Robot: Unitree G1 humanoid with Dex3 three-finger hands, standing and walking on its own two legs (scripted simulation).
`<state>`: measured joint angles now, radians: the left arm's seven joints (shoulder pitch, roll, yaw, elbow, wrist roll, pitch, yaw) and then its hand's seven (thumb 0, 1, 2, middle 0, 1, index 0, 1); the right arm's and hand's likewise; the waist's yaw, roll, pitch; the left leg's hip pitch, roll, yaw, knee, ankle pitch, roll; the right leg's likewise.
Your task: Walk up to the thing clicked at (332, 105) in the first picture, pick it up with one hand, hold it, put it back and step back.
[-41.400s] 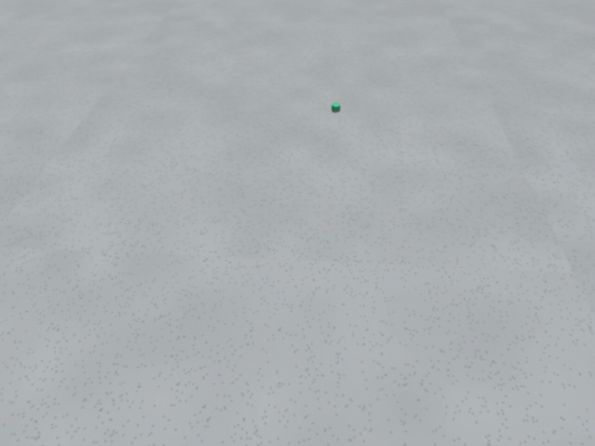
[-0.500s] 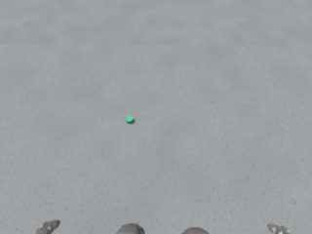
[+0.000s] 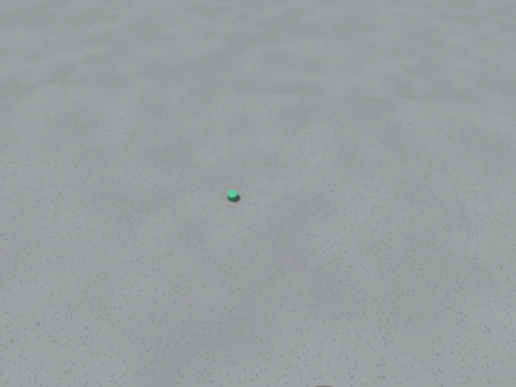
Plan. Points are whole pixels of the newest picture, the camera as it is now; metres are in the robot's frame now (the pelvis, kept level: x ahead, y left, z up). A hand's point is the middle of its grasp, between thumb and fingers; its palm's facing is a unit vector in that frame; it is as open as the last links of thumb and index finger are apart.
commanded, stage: step back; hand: left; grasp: from above
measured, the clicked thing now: (232, 195) +1.09 +0.20 -0.74
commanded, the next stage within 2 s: stand in 0.80 s
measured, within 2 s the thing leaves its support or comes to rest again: neither
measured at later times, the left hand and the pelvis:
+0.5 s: hand out of the picture +0.06 +0.28 -0.15, palm faces -0.01 -0.94 -0.34, open 7.4 cm; pelvis +0.01 +0.01 +0.01, yaw -2 degrees
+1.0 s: hand (129, 386) +0.16 +0.24 -0.13, palm faces -0.03 -0.94 -0.34, open 7.4 cm; pelvis +0.04 +0.00 +0.02, yaw -1 degrees
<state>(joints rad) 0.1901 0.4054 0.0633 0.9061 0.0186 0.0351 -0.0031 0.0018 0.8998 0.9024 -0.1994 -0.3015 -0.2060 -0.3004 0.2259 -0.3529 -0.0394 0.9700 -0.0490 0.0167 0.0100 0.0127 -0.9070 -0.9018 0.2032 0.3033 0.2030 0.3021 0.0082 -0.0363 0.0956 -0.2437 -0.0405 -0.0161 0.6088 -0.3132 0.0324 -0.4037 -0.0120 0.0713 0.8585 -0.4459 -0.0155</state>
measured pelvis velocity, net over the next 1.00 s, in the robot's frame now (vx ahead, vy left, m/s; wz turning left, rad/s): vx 0.04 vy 0.00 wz -0.02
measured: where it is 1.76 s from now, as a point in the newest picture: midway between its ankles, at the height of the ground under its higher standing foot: outside the picture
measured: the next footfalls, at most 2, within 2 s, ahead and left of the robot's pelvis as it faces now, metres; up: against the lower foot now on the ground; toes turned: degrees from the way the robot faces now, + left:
none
